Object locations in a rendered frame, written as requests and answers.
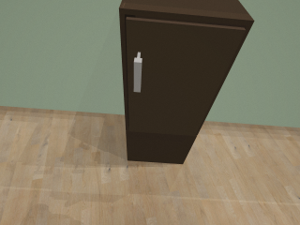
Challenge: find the cupboard door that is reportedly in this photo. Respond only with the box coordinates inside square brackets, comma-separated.
[126, 17, 246, 136]

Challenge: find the handle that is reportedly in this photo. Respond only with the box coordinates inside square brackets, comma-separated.
[133, 52, 143, 93]

